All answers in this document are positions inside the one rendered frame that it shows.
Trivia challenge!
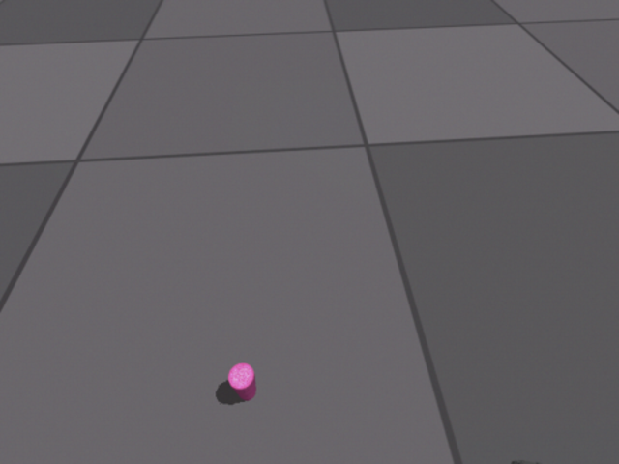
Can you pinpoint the cup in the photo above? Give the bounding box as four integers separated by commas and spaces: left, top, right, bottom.
228, 363, 256, 401

